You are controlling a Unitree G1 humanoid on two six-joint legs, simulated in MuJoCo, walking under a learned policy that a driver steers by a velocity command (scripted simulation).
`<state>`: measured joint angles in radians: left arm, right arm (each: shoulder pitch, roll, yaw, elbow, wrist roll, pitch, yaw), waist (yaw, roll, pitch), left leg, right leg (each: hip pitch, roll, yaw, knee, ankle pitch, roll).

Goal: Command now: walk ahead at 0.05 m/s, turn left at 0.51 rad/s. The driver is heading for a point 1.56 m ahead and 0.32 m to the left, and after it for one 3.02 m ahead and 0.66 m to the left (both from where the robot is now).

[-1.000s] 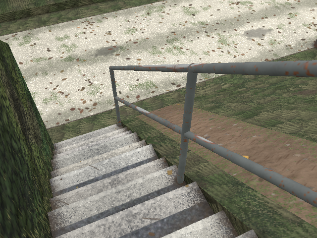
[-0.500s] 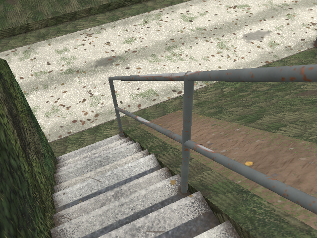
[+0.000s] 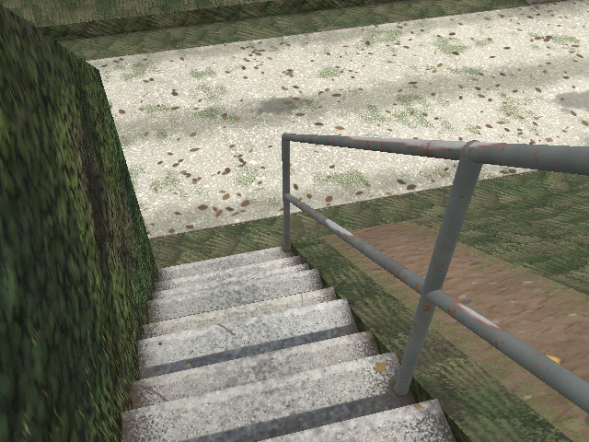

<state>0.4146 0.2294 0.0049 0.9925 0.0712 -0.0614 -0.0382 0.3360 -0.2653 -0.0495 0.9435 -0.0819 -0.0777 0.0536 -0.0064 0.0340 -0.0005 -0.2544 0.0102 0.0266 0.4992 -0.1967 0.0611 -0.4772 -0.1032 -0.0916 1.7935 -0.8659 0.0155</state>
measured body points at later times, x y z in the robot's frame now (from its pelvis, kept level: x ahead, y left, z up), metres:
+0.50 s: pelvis +0.06 -0.06 -0.03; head +0.10 -0.06 +0.42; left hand +0.08 +0.21 -0.14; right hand +0.22 -0.29 -0.16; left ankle +0.05 +0.09 -0.59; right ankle +0.09 -0.13 -0.74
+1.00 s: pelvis +0.08 -0.05 -0.06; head +0.11 -0.04 +0.39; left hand +0.05 +0.25 -0.16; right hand +0.33 -0.17 -0.16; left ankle +0.03 +0.09 -0.74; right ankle +0.10 -0.14 -0.72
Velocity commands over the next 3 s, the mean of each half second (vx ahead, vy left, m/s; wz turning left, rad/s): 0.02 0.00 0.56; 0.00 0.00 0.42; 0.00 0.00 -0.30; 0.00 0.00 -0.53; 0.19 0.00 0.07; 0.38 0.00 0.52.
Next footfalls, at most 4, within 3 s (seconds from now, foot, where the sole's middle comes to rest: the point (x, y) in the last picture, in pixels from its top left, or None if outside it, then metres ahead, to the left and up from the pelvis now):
0.34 right None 0.13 -0.12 -0.78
0.90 left None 0.06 0.11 -0.78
1.58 left None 0.07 0.08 -0.78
2.08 right None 0.13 -0.18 -0.78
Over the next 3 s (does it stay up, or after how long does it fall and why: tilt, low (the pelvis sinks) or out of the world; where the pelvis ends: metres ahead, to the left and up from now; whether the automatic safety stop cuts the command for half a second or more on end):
stays up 0.27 0.00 -0.22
